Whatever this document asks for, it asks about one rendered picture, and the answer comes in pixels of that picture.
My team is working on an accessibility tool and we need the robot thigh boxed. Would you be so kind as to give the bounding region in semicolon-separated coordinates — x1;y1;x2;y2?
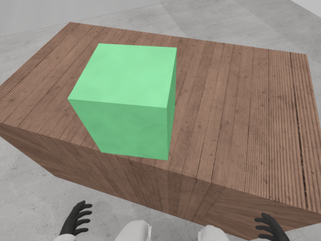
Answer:
198;226;229;241
114;220;152;241

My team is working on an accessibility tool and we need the robot right hand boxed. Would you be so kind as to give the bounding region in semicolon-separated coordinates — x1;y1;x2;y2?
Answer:
254;213;290;241

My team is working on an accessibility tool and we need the carton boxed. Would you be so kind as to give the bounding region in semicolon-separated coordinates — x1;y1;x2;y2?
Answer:
68;43;177;161

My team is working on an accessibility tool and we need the robot left hand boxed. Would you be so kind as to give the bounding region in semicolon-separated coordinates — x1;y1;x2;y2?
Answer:
59;200;92;236

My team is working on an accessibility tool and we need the robot right thigh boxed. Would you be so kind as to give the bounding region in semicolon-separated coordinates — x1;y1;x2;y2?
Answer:
198;226;229;241

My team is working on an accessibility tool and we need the pedestal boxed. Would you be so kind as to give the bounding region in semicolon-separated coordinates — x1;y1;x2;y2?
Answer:
0;22;321;240

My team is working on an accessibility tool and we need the robot left thigh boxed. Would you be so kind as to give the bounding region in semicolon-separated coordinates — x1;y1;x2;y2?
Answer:
114;220;152;241

